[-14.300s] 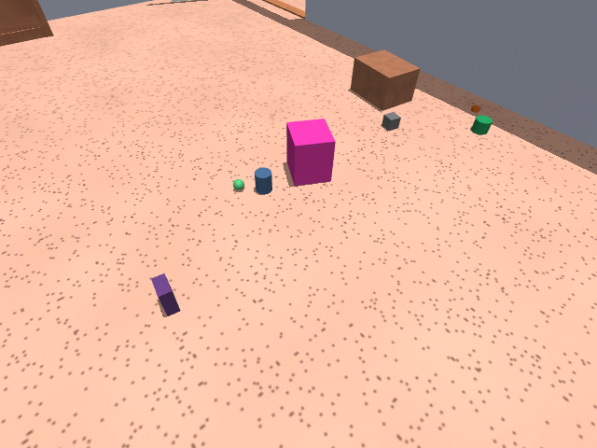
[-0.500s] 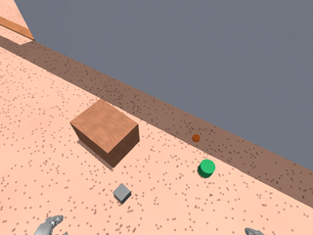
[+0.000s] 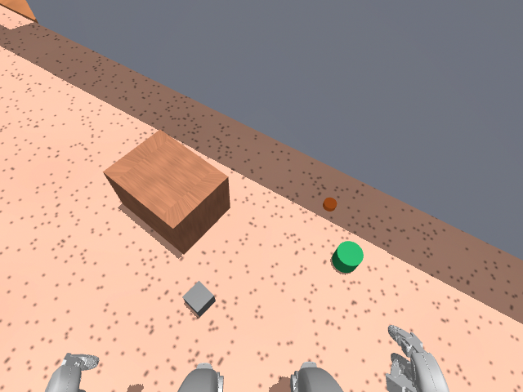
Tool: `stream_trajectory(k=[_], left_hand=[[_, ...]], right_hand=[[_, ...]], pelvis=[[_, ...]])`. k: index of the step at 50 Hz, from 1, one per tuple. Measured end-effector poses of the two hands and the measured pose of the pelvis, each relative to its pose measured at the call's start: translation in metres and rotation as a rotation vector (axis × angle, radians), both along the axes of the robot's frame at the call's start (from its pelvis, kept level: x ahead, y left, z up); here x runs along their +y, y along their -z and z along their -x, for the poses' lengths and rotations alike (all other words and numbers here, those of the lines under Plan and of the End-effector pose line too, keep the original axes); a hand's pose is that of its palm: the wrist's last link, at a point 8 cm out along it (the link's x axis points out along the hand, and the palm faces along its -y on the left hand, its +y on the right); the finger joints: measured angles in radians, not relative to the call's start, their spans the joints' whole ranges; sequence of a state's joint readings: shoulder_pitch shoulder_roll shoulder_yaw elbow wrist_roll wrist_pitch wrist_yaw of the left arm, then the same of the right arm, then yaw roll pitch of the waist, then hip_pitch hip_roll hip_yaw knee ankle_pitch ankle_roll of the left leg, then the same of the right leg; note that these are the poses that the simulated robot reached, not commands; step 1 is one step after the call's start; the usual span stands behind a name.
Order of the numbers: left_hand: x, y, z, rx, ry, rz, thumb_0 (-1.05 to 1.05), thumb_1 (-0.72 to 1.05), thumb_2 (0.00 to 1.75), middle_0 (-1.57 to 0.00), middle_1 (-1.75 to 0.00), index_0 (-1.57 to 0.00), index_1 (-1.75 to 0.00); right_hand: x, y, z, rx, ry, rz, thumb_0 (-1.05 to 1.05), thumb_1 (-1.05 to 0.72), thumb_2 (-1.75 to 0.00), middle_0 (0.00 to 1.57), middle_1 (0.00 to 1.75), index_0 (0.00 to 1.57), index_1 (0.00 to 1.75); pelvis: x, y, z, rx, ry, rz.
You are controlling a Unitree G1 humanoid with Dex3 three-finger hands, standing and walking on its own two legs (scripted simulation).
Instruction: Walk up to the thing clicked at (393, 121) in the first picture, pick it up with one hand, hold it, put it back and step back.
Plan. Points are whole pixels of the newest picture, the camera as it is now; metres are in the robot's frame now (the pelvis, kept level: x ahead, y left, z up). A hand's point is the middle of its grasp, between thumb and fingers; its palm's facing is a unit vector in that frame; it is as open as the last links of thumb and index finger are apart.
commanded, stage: rise first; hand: left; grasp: from above
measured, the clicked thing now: (199, 299) +0.43 +0.18 -0.67
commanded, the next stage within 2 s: none
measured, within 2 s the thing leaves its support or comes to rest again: neither
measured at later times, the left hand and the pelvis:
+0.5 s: hand (115, 376) +0.18 +0.28 -0.27, palm faces -0.28 -0.55 -0.79, open 14.2 cm; pelvis -0.03 +0.00 -0.10, yaw +0 degrees
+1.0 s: hand (156, 320) +0.31 +0.26 -0.43, palm faces -0.22 -0.31 -0.93, open 13.9 cm; pelvis -0.10 +0.00 -0.29, yaw -3 degrees
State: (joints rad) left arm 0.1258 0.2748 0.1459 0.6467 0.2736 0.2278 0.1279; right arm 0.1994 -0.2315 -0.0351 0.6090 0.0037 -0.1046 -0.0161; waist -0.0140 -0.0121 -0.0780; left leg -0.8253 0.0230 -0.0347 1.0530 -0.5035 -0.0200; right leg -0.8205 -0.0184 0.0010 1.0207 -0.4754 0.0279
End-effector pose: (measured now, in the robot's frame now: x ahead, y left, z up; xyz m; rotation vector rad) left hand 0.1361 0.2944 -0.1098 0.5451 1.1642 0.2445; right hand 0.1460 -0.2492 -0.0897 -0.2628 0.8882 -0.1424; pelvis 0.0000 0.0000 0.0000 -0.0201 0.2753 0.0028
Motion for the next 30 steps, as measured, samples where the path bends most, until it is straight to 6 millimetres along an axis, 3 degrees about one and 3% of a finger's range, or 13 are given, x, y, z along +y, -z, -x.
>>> stream_trajectory(k=[11,17,22,30], left_hand=[[-0.003,0.013,0.000,0.025,0.029,-0.073,-0.01,-0.52,0.97,-0.12,-1.02,-0.12,-1.00],[0.000,0.038,-0.009,0.051,0.084,-0.166,-0.01,-0.51,0.97,-0.11,-1.00,-0.11,-0.99],[0.003,0.074,-0.030,0.046,0.173,-0.297,-0.01,-0.52,1.00,-0.09,-0.97,-0.09,-0.97],[-0.010,0.144,-0.082,-0.026,0.307,-0.512,-0.01,-0.54,1.04,-0.09,-0.97,-0.07,-0.99]], right_hand=[[0.009,0.020,-0.016,-0.048,0.005,0.003,0.01,-0.93,-0.91,0.21,0.30,0.20,0.30],[0.008,0.042,-0.014,-0.042,-0.009,0.014,0.01,-0.91,-0.91,0.21,0.30,0.21,0.30],[0.000,0.082,-0.008,-0.018,-0.031,0.026,0.01,-0.88,-0.90,0.21,0.30,0.21,0.30],[-0.014,0.170,0.023,0.080,-0.046,0.043,0.00,-0.87,-0.89,0.21,0.30,0.21,0.30]], pelvis=[[0.000,0.021,-0.001,0.056,-0.008,0.012],[-0.001,0.042,0.005,0.107,-0.010,0.010],[-0.003,0.076,0.017,0.172,-0.009,0.004],[-0.009,0.146,0.047,0.277,-0.001,0.001]])
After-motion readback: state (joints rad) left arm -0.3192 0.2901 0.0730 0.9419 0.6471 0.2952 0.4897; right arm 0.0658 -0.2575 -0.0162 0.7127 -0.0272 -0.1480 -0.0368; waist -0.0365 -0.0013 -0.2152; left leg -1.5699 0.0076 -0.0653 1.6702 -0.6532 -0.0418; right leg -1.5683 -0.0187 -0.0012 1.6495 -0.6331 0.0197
